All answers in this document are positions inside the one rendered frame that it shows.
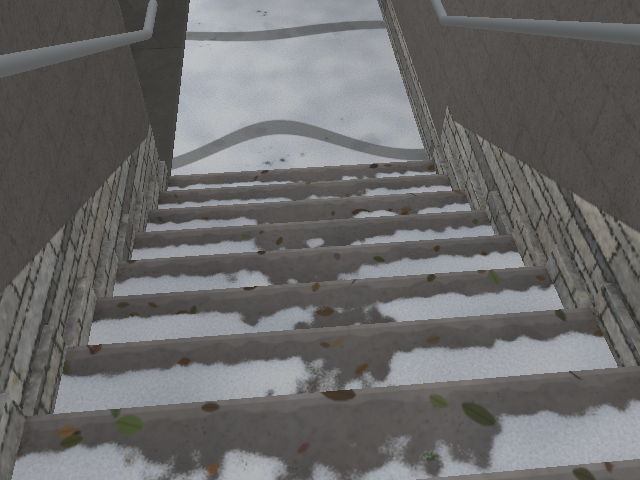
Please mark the stairs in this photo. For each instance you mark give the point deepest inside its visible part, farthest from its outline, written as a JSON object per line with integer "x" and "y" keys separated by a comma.
{"x": 352, "y": 322}

